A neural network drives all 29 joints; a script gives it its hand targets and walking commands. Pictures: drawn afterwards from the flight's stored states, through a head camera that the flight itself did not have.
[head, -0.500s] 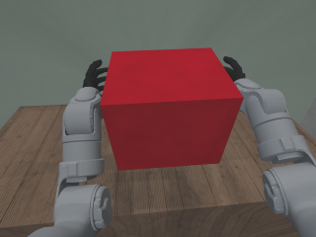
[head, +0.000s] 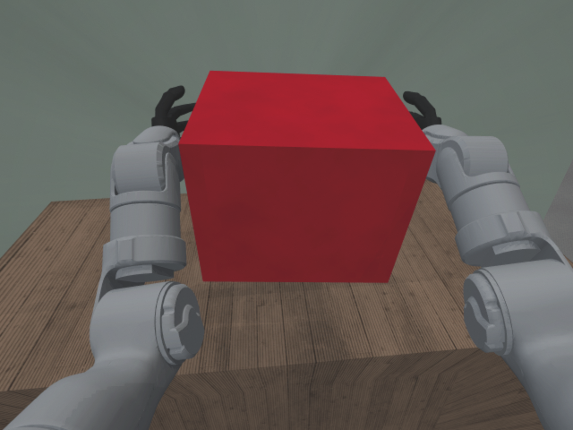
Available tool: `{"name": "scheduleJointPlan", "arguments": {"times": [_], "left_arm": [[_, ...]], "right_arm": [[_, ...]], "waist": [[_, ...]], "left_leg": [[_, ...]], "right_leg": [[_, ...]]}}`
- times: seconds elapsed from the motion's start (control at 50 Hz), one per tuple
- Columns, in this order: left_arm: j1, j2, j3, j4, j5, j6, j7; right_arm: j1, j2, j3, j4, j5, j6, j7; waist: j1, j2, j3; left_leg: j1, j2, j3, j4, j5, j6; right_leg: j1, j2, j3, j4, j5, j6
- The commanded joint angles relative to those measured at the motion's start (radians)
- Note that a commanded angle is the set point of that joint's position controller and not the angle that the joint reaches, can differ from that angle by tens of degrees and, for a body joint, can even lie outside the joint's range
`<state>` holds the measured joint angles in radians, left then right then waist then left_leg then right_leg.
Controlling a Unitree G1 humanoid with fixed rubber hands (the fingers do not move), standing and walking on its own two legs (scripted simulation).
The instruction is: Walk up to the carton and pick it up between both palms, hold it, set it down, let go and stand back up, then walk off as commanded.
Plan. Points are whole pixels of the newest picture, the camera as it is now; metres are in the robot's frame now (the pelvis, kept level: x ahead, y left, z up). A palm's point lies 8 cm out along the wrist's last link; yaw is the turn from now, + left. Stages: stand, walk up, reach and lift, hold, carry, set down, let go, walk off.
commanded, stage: hold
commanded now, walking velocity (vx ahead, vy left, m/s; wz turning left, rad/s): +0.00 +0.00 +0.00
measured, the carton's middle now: (297, 175) +0.36 +0.01 +0.26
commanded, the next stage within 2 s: none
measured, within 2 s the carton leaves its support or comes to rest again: neither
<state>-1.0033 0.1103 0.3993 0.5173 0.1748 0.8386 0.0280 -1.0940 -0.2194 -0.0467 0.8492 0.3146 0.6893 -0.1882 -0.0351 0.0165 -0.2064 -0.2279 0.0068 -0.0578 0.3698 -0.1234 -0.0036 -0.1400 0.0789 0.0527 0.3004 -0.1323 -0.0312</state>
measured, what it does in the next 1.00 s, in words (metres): stands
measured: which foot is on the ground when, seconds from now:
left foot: down 0.00-1.00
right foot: down 0.00-1.00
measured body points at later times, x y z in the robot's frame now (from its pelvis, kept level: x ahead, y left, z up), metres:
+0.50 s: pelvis +0.04 +0.03 +0.00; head -0.04 +0.05 +0.44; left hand +0.41 +0.21 +0.27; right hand +0.42 -0.12 +0.28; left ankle +0.05 +0.12 -0.75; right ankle +0.02 -0.10 -0.75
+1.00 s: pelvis +0.00 +0.00 +0.00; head -0.09 +0.01 +0.44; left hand +0.39 +0.17 +0.31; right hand +0.39 -0.16 +0.30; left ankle +0.05 +0.12 -0.75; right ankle +0.02 -0.10 -0.75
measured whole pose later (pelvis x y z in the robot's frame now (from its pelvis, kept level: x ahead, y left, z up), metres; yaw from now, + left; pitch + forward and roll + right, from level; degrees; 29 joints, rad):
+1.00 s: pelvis +0.00 +0.00 +0.00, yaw -1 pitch -1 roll -1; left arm -1.04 0.10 0.40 0.52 0.20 0.85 0.03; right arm -1.12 -0.23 -0.07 0.87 0.30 0.69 -0.17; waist -0.03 0.02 -0.21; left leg -0.23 0.01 -0.05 0.37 -0.13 0.00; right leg -0.14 0.08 0.06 0.30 -0.13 -0.03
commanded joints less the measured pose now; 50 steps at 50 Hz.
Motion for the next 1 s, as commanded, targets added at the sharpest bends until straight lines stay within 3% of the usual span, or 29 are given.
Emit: {"name": "scheduleJointPlan", "arguments": {"times": [0.0,0.02,0.04,0.1,0.2,0.24,0.26,0.28,0.3,0.32,0.34,0.36,0.38,0.4,0.48,0.5,0.58,0.6,0.64,0.68,0.72,0.74,0.8,0.82,0.84,0.86,0.88,0.94,0.98], "left_arm": [[-0.8,-0.456,-0.269,0.093,-0.173,-0.113,-0.196],[-0.752,-0.423,-0.215,0.182,-0.143,-0.101,-0.199],[-0.781,-0.477,-0.288,0.057,-0.194,-0.122,-0.195],[-0.727,-0.562,-0.409,0.004,-0.252,-0.12,-0.185],[-0.641,-0.513,-0.3,0.047,-0.161,-0.111,-0.209],[-0.625,-0.553,-0.343,-0.084,-0.171,-0.103,-0.202],[-0.674,-0.536,-0.357,-0.177,-0.183,-0.101,-0.202],[-0.697,-0.571,-0.421,-0.316,-0.234,-0.099,-0.198],[-0.683,-0.565,-0.439,-0.31,-0.24,-0.083,-0.194],[-0.726,-0.609,-0.531,-0.467,-0.294,-0.09,-0.188],[-0.698,-0.661,-0.588,-0.529,-0.315,-0.078,-0.169],[-0.719,-0.671,-0.605,-0.583,-0.32,-0.071,-0.15],[-0.709,-0.662,-0.59,-0.512,-0.294,-0.053,-0.146],[-0.654,-0.654,-0.589,-0.558,-0.286,-0.042,-0.133],[-0.441,-0.615,-0.56,-0.586,-0.195,0.027,-0.137],[-0.396,-0.577,-0.53,-0.528,-0.17,0.044,-0.152],[-0.509,-0.576,-0.497,-0.437,-0.144,0.04,-0.172],[-0.54,-0.62,-0.551,-0.555,-0.179,0.028,-0.158],[-0.58,-0.637,-0.581,-0.513,-0.21,0.017,-0.142],[-0.658,-0.661,-0.604,-0.592,-0.253,-0.01,-0.114],[-0.686,-0.632,-0.536,-0.437,-0.231,-0.019,-0.114],[-0.736,-0.616,-0.52,-0.477,-0.214,-0.034,-0.102],[-0.629,-0.565,-0.439,-0.263,-0.166,-0.02,-0.12],[-0.628,-0.553,-0.415,-0.191,-0.164,-0.021,-0.133],[-0.585,-0.54,-0.372,-0.132,-0.149,-0.014,-0.147],[-0.638,-0.52,-0.353,-0.049,-0.136,-0.018,-0.158],[-0.655,-0.486,-0.3,0.021,-0.122,-0.018,-0.171],[-0.671,-0.465,-0.247,0.078,-0.139,-0.055,-0.185],[-0.716,-0.447,-0.23,0.117,-0.148,-0.071,-0.207]], "right_arm": [[-0.942,0.702,0.112,-0.296,0.116,-0.09,0.118],[-0.948,0.674,0.105,-0.254,0.112,-0.088,0.116],[-0.918,0.68,0.115,-0.315,0.129,-0.103,0.112],[-0.9,0.599,0.165,-0.449,0.188,-0.113,0.084],[-0.876,0.616,0.204,-0.392,0.196,-0.082,0.051],[-0.872,0.608,0.249,-0.475,0.245,-0.089,0.059],[-0.794,0.605,0.242,-0.443,0.262,-0.066,0.053],[-0.776,0.624,0.271,-0.533,0.289,-0.067,0.052],[-0.802,0.623,0.282,-0.57,0.299,-0.066,0.052],[-0.742,0.636,0.281,-0.62,0.316,-0.065,0.049],[-0.781,0.609,0.292,-0.706,0.326,-0.075,0.059],[-0.795,0.592,0.291,-0.701,0.331,-0.073,0.068],[-0.782,0.576,0.276,-0.646,0.308,-0.061,0.079],[-0.698,0.553,0.278,-0.621,0.304,-0.047,0.087],[-0.574,0.478,0.282,-0.633,0.298,-0.026,0.112],[-0.531,0.44,0.254,-0.585,0.279,-0.004,0.114],[-0.667,0.485,0.243,-0.564,0.252,-0.027,0.148],[-0.686,0.501,0.269,-0.634,0.27,-0.04,0.158],[-0.778,0.518,0.264,-0.7,0.268,-0.058,0.17],[-0.843,0.586,0.296,-0.767,0.293,-0.075,0.178],[-0.843,0.624,0.283,-0.656,0.249,-0.067,0.176],[-0.821,0.634,0.282,-0.563,0.231,-0.066,0.185],[-0.822,0.649,0.261,-0.497,0.201,-0.06,0.17],[-0.819,0.631,0.215,-0.423,0.179,-0.06,0.168],[-0.85,0.643,0.23,-0.461,0.178,-0.063,0.159],[-0.85,0.612,0.161,-0.354,0.138,-0.055,0.158],[-0.899,0.623,0.138,-0.341,0.135,-0.061,0.157],[-0.923,0.641,0.113,-0.307,0.106,-0.075,0.151],[-0.901,0.65,0.088,-0.258,0.112,-0.075,0.137]], "waist": [[0.0,-0.077,-0.278],[0.013,-0.063,-0.209],[-0.011,-0.047,-0.363],[-0.057,0.049,-0.515],[-0.027,-0.013,-0.345],[-0.01,0.025,-0.399],[-0.027,0.045,-0.343],[-0.04,0.049,-0.421],[-0.047,0.061,-0.405],[-0.091,0.118,-0.502],[-0.102,0.163,-0.569],[-0.099,0.168,-0.553],[-0.097,0.174,-0.465],[-0.106,0.158,-0.477],[-0.085,0.141,-0.411],[-0.091,0.117,-0.286],[-0.049,0.074,-0.286],[-0.054,0.094,-0.391],[-0.036,0.086,-0.406],[-0.016,0.068,-0.524],[0.002,0.018,-0.417],[0.002,0.032,-0.397],[0.022,-0.028,-0.278],[0.01,-0.054,-0.23],[0.019,-0.087,-0.232],[-0.001,-0.078,-0.162],[0.022,-0.081,-0.15],[0.031,-0.128,-0.203],[0.018,-0.089,-0.204]], "left_leg": [[0.058,-0.055,0.04,-0.026,-0.158,0.04],[0.021,-0.052,0.037,-0.051,-0.183,0.049],[0.052,-0.046,0.031,-0.02,-0.044,0.023],[0.113,-0.046,0.002,0.013,0.114,-0.037],[0.113,-0.065,0.012,-0.016,0.05,-0.001],[0.162,-0.05,0.0,0.0,0.165,-0.019],[0.172,-0.045,-0.012,0.009,0.186,-0.036],[0.213,-0.053,-0.015,0.039,0.284,-0.049],[0.233,-0.05,-0.016,0.055,0.329,-0.061],[0.295,-0.039,-0.028,0.081,0.44,-0.097],[0.351,-0.025,-0.051,0.112,0.547,-0.126],[0.386,-0.012,-0.063,0.117,0.58,-0.138],[0.402,0.0,-0.068,0.117,0.568,-0.145],[0.425,0.002,-0.067,0.108,0.605,-0.144],[0.407,0.029,-0.061,0.075,0.546,-0.142],[0.355,0.027,-0.054,0.038,0.435,-0.131],[0.24,0.026,-0.035,-0.008,0.261,-0.099],[0.284,0.027,-0.041,0.013,0.349,-0.113],[0.297,0.03,-0.043,0.028,0.347,-0.117],[0.338,0.023,-0.039,0.041,0.343,-0.106],[0.275,0.006,-0.015,0.014,0.232,-0.067],[0.259,0.008,-0.019,-0.006,0.156,-0.065],[0.182,-0.015,0.018,-0.036,-0.003,-0.003],[0.156,-0.009,0.02,-0.06,-0.063,0.001],[0.128,-0.013,0.029,-0.063,-0.113,0.023],[0.089,-0.014,0.028,-0.073,-0.179,0.023],[0.051,-0.025,0.033,-0.069,-0.226,0.038],[0.047,-0.037,0.047,-0.047,-0.164,0.05],[0.027,-0.042,0.05,-0.056,-0.176,0.047]], "right_leg": [[-0.073,-0.071,0.054,-0.135,-0.293,0.055],[-0.042,-0.066,0.042,-0.132,-0.268,0.071],[0.048,-0.063,0.036,-0.099,-0.104,0.077],[0.162,-0.049,0.012,-0.054,0.233,0.069],[0.138,-0.065,0.02,-0.087,0.164,0.103],[0.176,-0.039,-0.001,-0.065,0.258,0.09],[0.176,-0.037,-0.005,-0.051,0.324,0.081],[0.201,-0.016,-0.006,-0.029,0.402,0.074],[0.177,-0.008,-0.013,-0.025,0.428,0.074],[0.193,0.006,-0.011,-0.011,0.481,0.067],[0.149,0.027,-0.033,-0.006,0.465,0.056],[0.095,0.036,-0.039,-0.013,0.408,0.052],[0.024,0.034,-0.042,-0.036,0.329,0.051],[0.047,0.039,-0.046,-0.033,0.358,0.055],[0.121,0.036,-0.034,-0.026,0.32,0.045],[0.097,0.027,-0.028,-0.047,0.216,0.05],[0.113,0.02,-0.019,-0.046,0.145,0.037],[0.14,0.029,-0.022,-0.026,0.211,0.034],[0.083,0.028,-0.019,-0.05,0.161,0.028],[0.068,0.033,-0.022,-0.046,0.189,0.033],[0.043,0.016,-0.021,-0.069,0.128,0.041],[0.015,0.011,-0.027,-0.062,0.087,0.035],[0.001,-0.013,0.0,-0.085,0.0,0.054],[-0.025,-0.017,-0.005,-0.101,-0.079,0.052],[-0.009,-0.021,0.018,-0.114,-0.129,0.052],[-0.048,-0.032,0.021,-0.125,-0.202,0.044],[-0.072,-0.034,0.036,-0.129,-0.285,0.046],[-0.078,-0.037,0.042,-0.138,-0.321,0.058],[-0.041,-0.059,0.047,-0.135,-0.263,0.069]]}}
